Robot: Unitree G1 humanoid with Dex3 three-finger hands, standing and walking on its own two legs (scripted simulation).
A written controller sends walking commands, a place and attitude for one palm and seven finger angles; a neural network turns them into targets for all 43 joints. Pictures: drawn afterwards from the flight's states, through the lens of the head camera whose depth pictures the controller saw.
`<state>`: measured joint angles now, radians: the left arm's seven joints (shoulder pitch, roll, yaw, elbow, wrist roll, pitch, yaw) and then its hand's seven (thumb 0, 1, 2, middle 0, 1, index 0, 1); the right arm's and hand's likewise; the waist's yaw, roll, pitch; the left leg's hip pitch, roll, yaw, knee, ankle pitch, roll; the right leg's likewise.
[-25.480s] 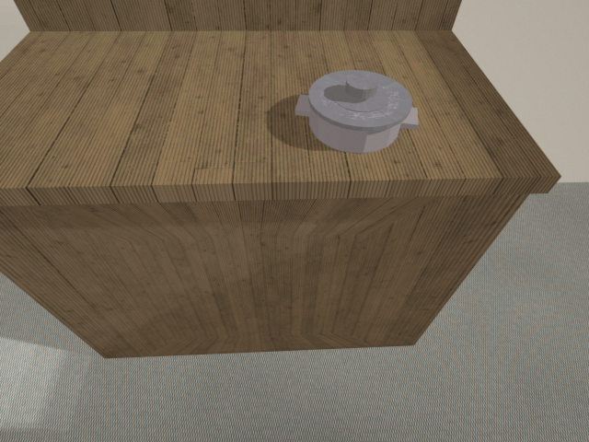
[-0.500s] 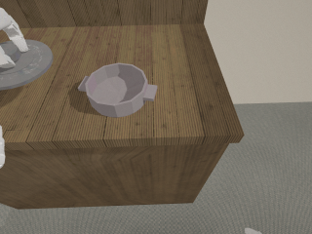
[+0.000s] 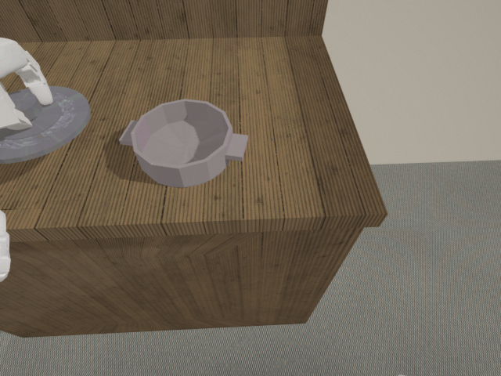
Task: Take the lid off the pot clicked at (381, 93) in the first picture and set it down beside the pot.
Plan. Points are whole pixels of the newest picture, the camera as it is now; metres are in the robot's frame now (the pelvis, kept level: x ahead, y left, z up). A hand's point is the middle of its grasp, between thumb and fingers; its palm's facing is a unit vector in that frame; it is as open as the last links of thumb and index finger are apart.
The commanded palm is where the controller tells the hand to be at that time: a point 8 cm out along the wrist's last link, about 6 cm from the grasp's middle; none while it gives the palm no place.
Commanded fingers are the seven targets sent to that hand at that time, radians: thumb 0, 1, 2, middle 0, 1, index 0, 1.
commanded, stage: lower the lid onto the table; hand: left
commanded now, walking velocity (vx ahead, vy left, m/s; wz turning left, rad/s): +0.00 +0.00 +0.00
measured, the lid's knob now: (19, 107) +0.47 +0.33 +0.18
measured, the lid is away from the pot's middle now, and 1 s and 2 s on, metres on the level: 0.23 0.23 0.23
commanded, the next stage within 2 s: open the fingers wide in 1.10 s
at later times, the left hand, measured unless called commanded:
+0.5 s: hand (24, 122) +0.45 +0.32 +0.17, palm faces -0.39 -0.15 -0.91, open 8.0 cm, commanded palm +0.46 +0.33 +0.25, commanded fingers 0.00 0.51 1.14 -0.82 -0.93 -0.87 -0.96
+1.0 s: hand (35, 135) +0.45 +0.33 +0.14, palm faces -0.41 -0.16 -0.90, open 8.0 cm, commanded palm +0.46 +0.33 +0.21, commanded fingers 0.00 0.51 1.14 -0.82 -0.93 -0.87 -0.96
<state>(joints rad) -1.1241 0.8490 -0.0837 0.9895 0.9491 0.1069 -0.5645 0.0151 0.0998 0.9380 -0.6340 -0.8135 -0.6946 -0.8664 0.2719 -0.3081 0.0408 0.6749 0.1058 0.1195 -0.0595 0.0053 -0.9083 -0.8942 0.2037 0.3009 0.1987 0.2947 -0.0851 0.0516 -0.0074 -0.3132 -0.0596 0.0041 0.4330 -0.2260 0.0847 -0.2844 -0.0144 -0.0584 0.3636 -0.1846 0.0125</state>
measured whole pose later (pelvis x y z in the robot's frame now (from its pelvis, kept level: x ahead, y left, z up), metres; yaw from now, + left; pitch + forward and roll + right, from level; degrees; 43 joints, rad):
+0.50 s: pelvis +0.00 +0.00 +0.00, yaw +0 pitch +7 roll -2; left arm -1.10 0.84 -0.07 1.07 0.95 0.03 -0.53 0.02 0.10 0.94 -0.63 -0.81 -0.69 -0.87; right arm 0.28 -0.30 0.04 0.69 0.10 0.11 -0.06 0.00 -0.91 -0.89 0.20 0.30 0.20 0.29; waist -0.10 0.04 -0.01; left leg -0.34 -0.06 0.00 0.46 -0.24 0.09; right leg -0.31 -0.01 -0.06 0.37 -0.19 0.02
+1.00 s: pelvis +0.01 +0.01 +0.00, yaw +0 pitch +9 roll -2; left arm -1.05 0.83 -0.04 1.09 0.94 -0.03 -0.49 0.02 0.11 0.94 -0.62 -0.81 -0.69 -0.87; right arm 0.29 -0.30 0.03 0.69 0.10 0.13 -0.06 0.00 -0.91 -0.89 0.20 0.30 0.20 0.29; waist -0.11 0.04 -0.03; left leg -0.38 -0.06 0.00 0.49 -0.26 0.09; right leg -0.34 -0.01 -0.06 0.40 -0.20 0.02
